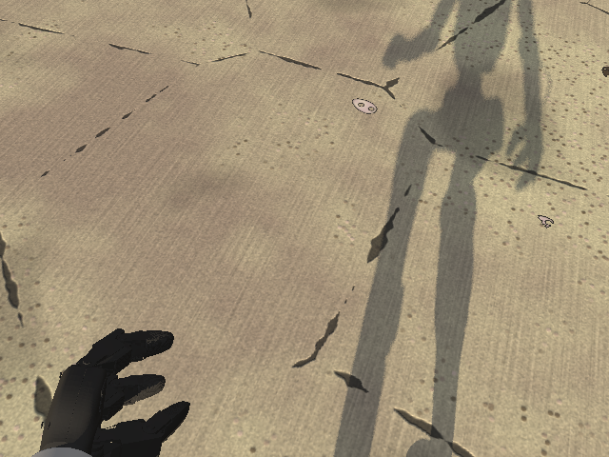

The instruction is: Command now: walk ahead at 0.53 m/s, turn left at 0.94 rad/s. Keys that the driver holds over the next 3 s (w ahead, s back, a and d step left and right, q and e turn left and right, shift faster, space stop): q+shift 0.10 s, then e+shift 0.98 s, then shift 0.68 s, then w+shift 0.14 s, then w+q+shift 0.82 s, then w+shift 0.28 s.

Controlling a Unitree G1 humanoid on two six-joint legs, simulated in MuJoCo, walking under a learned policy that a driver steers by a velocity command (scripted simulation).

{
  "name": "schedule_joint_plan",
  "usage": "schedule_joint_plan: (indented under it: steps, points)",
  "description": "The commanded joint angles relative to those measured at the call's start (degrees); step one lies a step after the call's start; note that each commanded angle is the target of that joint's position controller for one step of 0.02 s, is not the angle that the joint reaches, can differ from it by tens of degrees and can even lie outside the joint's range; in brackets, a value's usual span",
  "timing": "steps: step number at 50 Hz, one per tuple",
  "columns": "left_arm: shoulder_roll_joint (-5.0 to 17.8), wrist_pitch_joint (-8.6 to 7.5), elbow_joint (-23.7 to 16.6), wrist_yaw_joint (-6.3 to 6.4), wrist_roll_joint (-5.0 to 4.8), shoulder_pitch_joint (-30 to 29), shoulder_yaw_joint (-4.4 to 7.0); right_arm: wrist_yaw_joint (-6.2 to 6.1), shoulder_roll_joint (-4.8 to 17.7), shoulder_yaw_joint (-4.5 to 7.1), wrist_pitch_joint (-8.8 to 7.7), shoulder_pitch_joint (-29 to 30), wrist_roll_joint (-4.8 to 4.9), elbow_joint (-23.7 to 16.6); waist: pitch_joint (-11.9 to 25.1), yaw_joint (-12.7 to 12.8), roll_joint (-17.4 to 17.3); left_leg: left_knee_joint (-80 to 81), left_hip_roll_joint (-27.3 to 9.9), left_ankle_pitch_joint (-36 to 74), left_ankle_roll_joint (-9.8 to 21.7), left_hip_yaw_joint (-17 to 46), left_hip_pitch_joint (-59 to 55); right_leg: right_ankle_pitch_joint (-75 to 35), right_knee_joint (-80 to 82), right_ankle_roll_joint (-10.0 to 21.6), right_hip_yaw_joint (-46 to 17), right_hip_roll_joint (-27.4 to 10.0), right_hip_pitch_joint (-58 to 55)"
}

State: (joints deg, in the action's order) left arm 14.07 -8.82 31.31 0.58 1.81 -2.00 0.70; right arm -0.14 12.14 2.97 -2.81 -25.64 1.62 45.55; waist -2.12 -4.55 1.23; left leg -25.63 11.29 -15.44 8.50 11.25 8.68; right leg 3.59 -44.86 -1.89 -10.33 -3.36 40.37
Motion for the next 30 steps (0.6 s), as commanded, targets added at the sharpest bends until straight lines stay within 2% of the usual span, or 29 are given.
schedule_joint_plan:
  steps: [1, 2, 3, 4, 5, 6, 7, 8, 9, 10, 11, 12, 13, 14, 15, 16, 17, 18, 19, 22, 23, 24, 25, 26, 27, 28, 29, 30]
  points:
    - [3.27, 0.85, -4.05, 0.24, -1.55, -0.52, 2.00, -1.84, 10.67, 3.39, 1.31, 1.88, 0.64, -3.51, 4.18, 1.57, -5.83, 1.78, -3.39, 25.45, -0.95, 8.93, 18.20, -12.34, 13.91, -2.02, 10.27, 11.82, -25.34]
    - [4.45, 1.06, -4.68, 0.40, -2.31, -1.31, 2.69, -2.07, 10.01, 3.39, 1.73, 1.87, 0.77, -3.38, 4.14, 1.63, -7.19, -0.44, -3.71, 22.25, -1.70, 11.40, 15.55, -12.02, 17.05, -2.20, 8.74, 12.00, -25.43]
    - [5.69, 1.07, -5.15, 0.64, -2.65, -1.79, 3.34, -2.30, 9.41, 3.45, 1.97, 2.83, 0.90, -3.76, 3.88, 2.06, -8.12, -3.65, -4.18, 20.41, -2.55, 13.45, 12.67, -12.04, 19.93, -1.97, 7.06, 11.37, -25.23]
    - [7.02, 0.88, -4.92, 0.92, -2.50, -0.07, 4.08, -2.57, 9.07, 3.56, 2.06, 4.84, 0.97, -4.72, 5.11, 3.60, -8.71, -9.00, -4.06, 21.33, -3.97, 14.08, 9.61, -14.25, 22.86, -1.21, 5.93, 10.30, -26.97]
    - [7.70, 0.53, -3.09, 1.12, -1.85, 6.82, 4.66, -2.74, 8.36, 3.49, 2.11, 7.69, 0.77, -6.14, 9.45, 7.28, -8.59, -18.37, -2.64, 23.68, -6.43, 11.89, 7.74, -21.33, 26.24, -0.09, 6.14, 8.24, -34.07]
    - [8.96, 0.48, -0.43, 0.99, -0.67, 18.08, 4.56, -2.51, 5.29, 2.30, 2.14, 7.20, -0.81, -7.33, 19.90, 10.44, -5.75, -35.18, -1.99, 8.69, -8.44, 6.34, 9.11, -31.10, 20.14, 3.75, 0.74, -2.02, -48.19]
    - [10.85, 1.09, -0.18, 0.30, 1.03, 20.97, 3.95, -2.13, -0.29, 0.56, 2.17, -1.47, -2.93, -8.09, 27.20, 5.58, 11.87, -53.79, 3.77, -33.25, -10.63, 1.63, 21.15, -64.88, 13.44, 12.39, -18.42, -17.03, -61.26]
    - [10.76, 1.18, 1.17, -0.72, 1.13, 21.78, 3.97, -0.94, 6.16, 0.77, 1.88, -12.04, -1.23, -7.44, 34.18, 2.23, 18.36, -67.36, -0.25, -29.61, -11.48, 7.03, 26.46, -50.76, 13.05, 22.24, -36.98, -27.01, -64.59]
    - [10.08, 1.66, -0.44, -0.65, -0.23, 14.62, 4.27, -0.38, 9.93, 0.95, 2.77, -9.00, 0.28, -6.25, 31.63, 2.80, 14.25, -72.03, -5.05, -22.27, -12.37, 5.40, 31.87, -20.38, 17.66, 24.77, -38.74, -24.53, -61.51]
    - [4.53, 2.74, -0.78, -0.38, -0.24, 11.97, 2.57, -0.49, 10.72, 0.78, 3.72, 0.50, -0.48, -6.40, 24.30, 5.70, 5.35, -66.71, -7.75, -17.08, -12.44, 0.56, 31.86, -4.38, 22.28, 20.78, -29.72, -16.57, -51.88]
    - [3.66, 3.86, -0.67, -0.32, -0.27, 9.83, 1.34, -1.01, 10.15, 0.78, 4.27, 7.05, -1.87, -7.97, 16.76, 4.76, -1.06, -61.30, -8.55, -12.28, -12.42, -2.69, 28.89, 1.11, 24.94, 16.72, -23.85, -10.78, -39.64]
    - [5.63, 4.50, -0.08, -0.60, -1.14, 8.48, 1.56, -1.15, 9.11, 0.67, 4.26, 10.67, -2.99, -9.93, 9.50, 3.07, -2.46, -53.67, -9.03, -10.80, -12.12, -4.82, 26.08, -1.28, 26.59, 14.42, -20.19, -6.34, -30.05]
    - [7.19, 5.00, 0.77, -0.80, -1.72, 8.86, 2.37, -1.12, 7.77, 0.28, 3.76, 12.34, -3.45, -10.92, 5.71, 2.54, -1.68, -44.09, -9.32, -10.84, -11.61, -6.38, 23.71, -6.38, 27.09, 12.70, -15.84, -2.79, -25.45]
    - [8.67, 5.31, 1.35, -0.95, -1.78, 10.18, 3.26, -1.38, 6.30, -0.10, 3.06, 13.04, -3.31, -11.22, 5.30, 2.81, 0.27, -36.07, -8.34, -12.51, -11.47, -8.48, 20.35, -16.01, 27.24, 12.22, -12.54, -0.76, -23.76]
    - [9.76, 5.67, 2.14, -0.91, -1.63, 11.61, 3.96, -1.82, 5.09, -0.46, 2.40, 13.63, -2.97, -11.44, 6.88, 3.06, 2.49, -29.80, -7.04, -14.06, -11.70, -9.32, 17.69, -24.73, 27.05, 13.06, -11.81, -0.33, -24.73]
    - [10.33, 6.07, 2.66, -0.67, -1.49, 12.64, 4.39, -2.03, 4.52, -0.73, 2.05, 13.69, -2.57, -11.22, 9.77, 2.98, 4.55, -25.53, -6.33, -12.81, -11.80, -8.55, 15.20, -28.08, 26.52, 14.02, -12.93, -1.04, -26.65]
    - [10.66, 6.45, 2.73, -0.46, -1.63, 13.14, 4.72, -2.02, 4.96, -0.70, 2.07, 13.32, -2.08, -10.62, 12.32, 2.70, 5.97, -22.76, -5.91, -9.94, -11.65, -7.37, 13.13, -25.87, 26.34, 14.50, -14.63, -1.96, -28.01]
    - [11.16, 6.87, 2.36, -0.31, -2.01, 13.19, 5.08, -1.97, 6.03, -0.43, 2.37, 13.35, -1.66, -10.14, 13.54, 2.42, 6.63, -20.53, -5.54, -7.69, -11.30, -6.38, 11.79, -19.42, 26.84, 14.51, -16.49, -2.69, -28.30]
    - [11.71, 7.41, 1.77, -0.17, -2.46, 12.99, 5.48, -1.90, 7.21, -0.12, 2.84, 14.23, -1.41, -9.98, 13.26, 2.42, 6.77, -18.26, -5.29, -6.07, -10.83, -5.69, 10.75, -9.83, 28.07, 14.07, -18.38, -2.99, -27.34]
    - [11.81, 9.04, 1.10, 0.65, -3.26, 13.72, 6.23, -1.33, 8.46, 0.48, 3.36, 18.24, -1.20, -10.68, 8.13, 3.05, 8.01, -8.70, -5.19, -1.51, -9.20, -4.77, 6.38, 14.39, 31.45, 11.49, -22.05, -1.37, -20.80]
    - [11.55, 9.51, 1.08, 1.05, -3.41, 13.90, 6.35, -1.07, 8.64, 0.79, 3.10, 17.57, -1.09, -10.44, 7.31, 2.24, 8.33, -3.30, -5.69, 1.68, -8.29, -4.80, 2.41, 19.21, 31.27, 10.04, -22.35, -0.23, -18.31]
    - [10.78, 9.86, 1.23, 1.36, -3.52, 14.95, 6.27, -0.92, 9.66, 1.37, 2.80, 16.04, -1.12, -9.90, 7.09, 1.60, 8.20, 1.72, -7.81, 3.91, -6.85, -4.74, -3.03, 23.50, 29.74, 7.86, -21.36, 1.73, -14.82]
    - [8.68, 10.11, 1.34, 1.42, -3.54, 17.05, 5.72, -1.17, 12.33, 2.13, 2.64, 13.87, -1.99, -9.85, 8.95, 1.56, 3.92, 5.39, -16.69, 1.26, -3.15, 1.22, -10.06, 31.41, 21.54, 4.92, -17.60, 4.88, -8.95]
    - [6.04, 9.90, -0.08, 1.53, -4.36, 17.10, 5.29, -1.02, 15.56, 2.60, 2.61, 15.13, -4.42, -10.24, 8.82, 2.88, -11.77, 10.19, -30.29, -0.09, 3.57, 15.44, -9.02, 32.33, 4.59, 3.13, -3.73, 12.27, -0.69]
    - [10.58, 9.24, -0.25, 1.34, -3.43, 18.19, 6.65, -0.93, 13.42, 2.39, 1.95, 18.98, -5.99, -10.87, 6.85, 5.13, -13.99, 11.53, -34.70, 4.99, 6.18, 18.86, -2.00, 28.58, -8.09, 0.78, -1.10, 8.55, 0.08]
    - [13.25, 9.64, 1.47, 1.25, -3.25, 20.28, 7.55, -1.37, 9.81, 1.46, 1.55, 23.69, -5.22, -12.19, 5.33, 7.34, -10.53, 10.55, -31.70, 7.52, 4.73, 12.47, 0.69, 24.55, -14.59, -0.55, 1.13, 6.34, -1.11]
    - [12.81, 10.44, 3.46, 1.44, -2.90, 22.84, 7.65, -1.61, 7.45, 0.84, 1.25, 26.25, -4.00, -12.84, 4.65, 8.05, -8.08, 9.76, -27.43, 8.84, 2.61, 6.65, 1.79, 21.33, -18.81, -1.53, 1.94, 6.06, -1.89]
    - [11.53, 11.09, 4.27, 1.64, -2.45, 24.38, 7.43, -1.82, 7.12, 0.66, 1.19, 27.29, -3.06, -13.07, 4.53, 8.34, -7.18, 9.23, -25.86, 10.98, 1.91, 3.37, 1.62, 19.10, -24.26, -2.41, 2.94, 5.40, -1.00]
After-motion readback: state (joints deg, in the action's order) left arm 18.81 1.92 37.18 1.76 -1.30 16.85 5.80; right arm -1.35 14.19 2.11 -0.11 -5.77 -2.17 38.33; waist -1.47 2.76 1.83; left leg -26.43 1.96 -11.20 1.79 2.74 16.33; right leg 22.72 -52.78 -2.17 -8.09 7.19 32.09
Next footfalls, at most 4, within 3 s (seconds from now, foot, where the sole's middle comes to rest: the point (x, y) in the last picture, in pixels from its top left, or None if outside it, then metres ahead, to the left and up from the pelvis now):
0.12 right None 0.35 -0.12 -0.78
0.48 left None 0.28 0.06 -0.78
0.94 right None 0.21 -0.21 -0.78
1.42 left None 0.38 -0.04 -0.78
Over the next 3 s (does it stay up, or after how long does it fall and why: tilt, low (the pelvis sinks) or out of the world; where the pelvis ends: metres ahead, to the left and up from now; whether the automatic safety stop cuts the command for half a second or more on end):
stays up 1.03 -0.37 -0.01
